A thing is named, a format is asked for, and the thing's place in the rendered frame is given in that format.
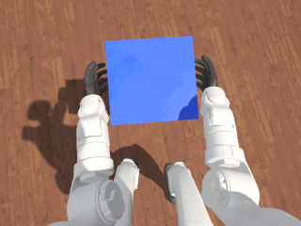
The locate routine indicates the robot left forearm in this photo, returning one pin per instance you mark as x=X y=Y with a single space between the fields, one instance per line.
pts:
x=94 y=162

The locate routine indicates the left robot hand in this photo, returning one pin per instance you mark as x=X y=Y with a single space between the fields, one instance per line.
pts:
x=91 y=85

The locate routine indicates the robot right forearm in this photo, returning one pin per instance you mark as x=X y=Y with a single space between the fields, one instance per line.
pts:
x=222 y=146

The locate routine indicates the right robot hand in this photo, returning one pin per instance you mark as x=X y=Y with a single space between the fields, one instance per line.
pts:
x=208 y=77

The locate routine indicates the robot right shin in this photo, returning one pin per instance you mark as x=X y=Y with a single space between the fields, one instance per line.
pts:
x=177 y=164

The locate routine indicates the robot right upper arm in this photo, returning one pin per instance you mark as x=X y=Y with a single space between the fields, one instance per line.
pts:
x=234 y=197

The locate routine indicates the robot left upper arm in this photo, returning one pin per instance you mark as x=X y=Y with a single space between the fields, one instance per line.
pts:
x=96 y=204

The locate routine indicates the carton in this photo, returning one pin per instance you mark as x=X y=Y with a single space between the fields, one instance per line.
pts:
x=151 y=80

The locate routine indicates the robot right foot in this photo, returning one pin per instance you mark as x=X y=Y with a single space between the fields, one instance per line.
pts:
x=172 y=199

